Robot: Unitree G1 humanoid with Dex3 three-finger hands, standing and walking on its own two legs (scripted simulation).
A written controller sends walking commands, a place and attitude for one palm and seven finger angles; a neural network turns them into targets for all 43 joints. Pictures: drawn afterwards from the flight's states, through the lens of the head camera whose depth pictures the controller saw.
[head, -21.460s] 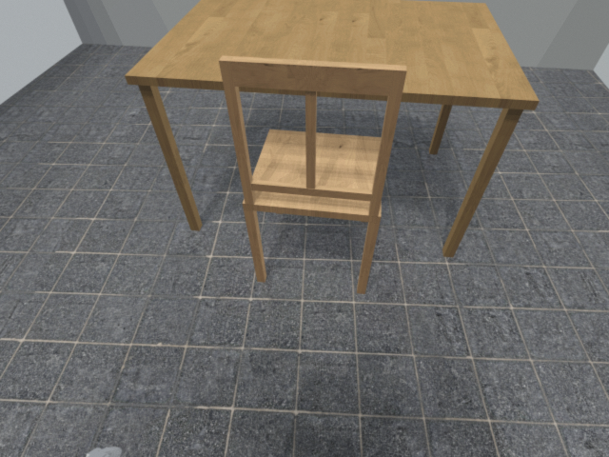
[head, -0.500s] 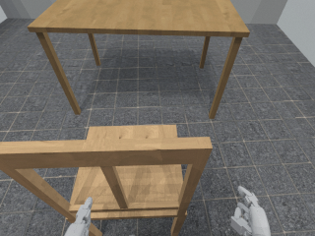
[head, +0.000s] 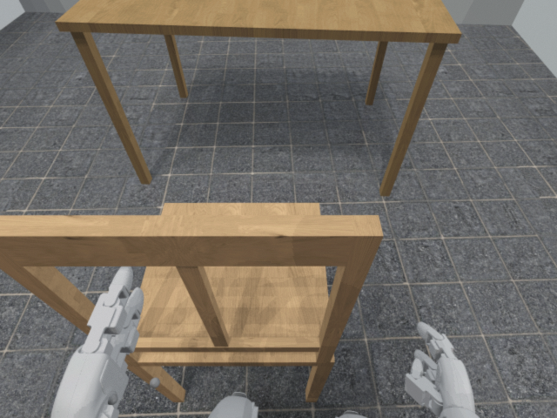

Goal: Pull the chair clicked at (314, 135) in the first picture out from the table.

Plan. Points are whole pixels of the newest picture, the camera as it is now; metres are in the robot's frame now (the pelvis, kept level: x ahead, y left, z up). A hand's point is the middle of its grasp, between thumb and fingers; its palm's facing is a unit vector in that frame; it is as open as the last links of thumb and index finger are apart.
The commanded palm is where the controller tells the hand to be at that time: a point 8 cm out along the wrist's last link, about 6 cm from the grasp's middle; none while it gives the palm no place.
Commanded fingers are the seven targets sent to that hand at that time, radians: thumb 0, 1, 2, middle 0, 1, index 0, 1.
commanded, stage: draw the hand back to the body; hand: left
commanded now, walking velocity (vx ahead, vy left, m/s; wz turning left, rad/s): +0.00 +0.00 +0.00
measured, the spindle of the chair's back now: (208, 309) +0.27 +0.13 -0.01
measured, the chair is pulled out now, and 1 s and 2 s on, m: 0.63 0.62 0.62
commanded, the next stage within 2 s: step back with the hand held close in 1.24 s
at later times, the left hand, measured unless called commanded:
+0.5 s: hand (79, 367) +0.16 +0.21 +0.12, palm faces +0.17 -0.87 -0.46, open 13.4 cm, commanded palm +0.13 +0.26 +0.20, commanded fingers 0.00 0.28 0.60 -0.12 -0.17 -0.12 -0.17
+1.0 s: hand out of the picture +0.24 +0.25 +0.27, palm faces +0.52 -0.73 -0.44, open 7.7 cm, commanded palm +0.17 +0.28 +0.26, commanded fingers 0.00 0.90 0.90 -0.20 -0.30 -0.20 -0.30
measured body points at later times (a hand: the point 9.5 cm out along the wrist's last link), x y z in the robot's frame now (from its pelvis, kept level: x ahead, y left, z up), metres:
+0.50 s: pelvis +0.02 -0.01 +0.07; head +0.02 -0.03 +0.52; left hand +0.14 +0.26 +0.15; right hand +0.21 -0.22 -0.01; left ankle +0.02 +0.13 -0.65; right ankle +0.00 -0.13 -0.65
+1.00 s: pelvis +0.04 -0.02 +0.08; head +0.02 -0.07 +0.53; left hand +0.20 +0.28 +0.29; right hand +0.25 -0.23 +0.00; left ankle +0.02 +0.13 -0.65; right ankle +0.00 -0.13 -0.65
